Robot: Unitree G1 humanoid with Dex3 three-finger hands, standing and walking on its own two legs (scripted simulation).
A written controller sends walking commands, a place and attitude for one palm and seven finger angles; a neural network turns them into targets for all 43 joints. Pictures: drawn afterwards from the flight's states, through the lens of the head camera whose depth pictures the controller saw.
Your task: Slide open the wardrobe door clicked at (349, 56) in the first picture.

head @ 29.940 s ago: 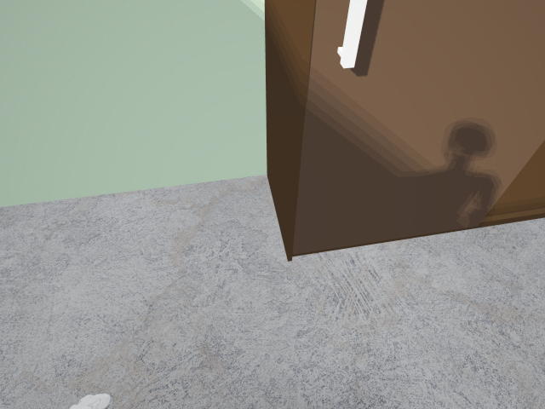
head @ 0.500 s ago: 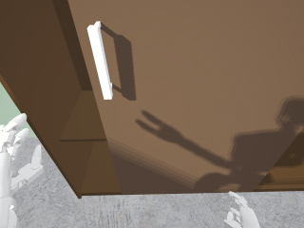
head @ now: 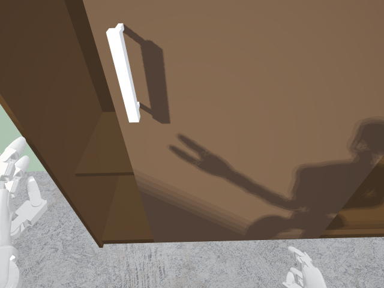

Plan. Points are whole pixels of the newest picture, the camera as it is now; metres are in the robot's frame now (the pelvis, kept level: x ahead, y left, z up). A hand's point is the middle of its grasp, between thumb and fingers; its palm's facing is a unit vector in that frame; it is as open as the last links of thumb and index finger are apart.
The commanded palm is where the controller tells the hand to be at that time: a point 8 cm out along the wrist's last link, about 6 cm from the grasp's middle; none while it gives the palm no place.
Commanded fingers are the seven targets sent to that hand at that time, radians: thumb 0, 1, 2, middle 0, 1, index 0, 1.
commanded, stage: step back with the hand held close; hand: left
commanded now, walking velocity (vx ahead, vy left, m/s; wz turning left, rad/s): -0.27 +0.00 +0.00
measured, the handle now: (127, 76) +0.49 +0.21 +0.23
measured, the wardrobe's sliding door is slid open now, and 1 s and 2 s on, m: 0.28 0.28 0.28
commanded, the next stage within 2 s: stop stepping back and stand still in 1.02 s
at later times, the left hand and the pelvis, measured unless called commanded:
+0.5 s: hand (4, 232) +0.14 +0.31 +0.15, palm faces +0.47 -0.77 -0.44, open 7.5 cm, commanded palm +0.08 +0.34 +0.17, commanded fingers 0.00 0.90 0.90 -0.20 -0.30 -0.20 -0.30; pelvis -0.06 +0.04 -0.02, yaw +0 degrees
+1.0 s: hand out of the picture +0.03 +0.33 +0.16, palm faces +0.54 -0.72 -0.43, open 7.5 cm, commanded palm -0.03 +0.36 +0.17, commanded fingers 0.00 0.90 0.90 -0.20 -0.30 -0.20 -0.30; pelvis -0.14 +0.05 -0.03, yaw +5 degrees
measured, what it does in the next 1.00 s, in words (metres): shifts its weight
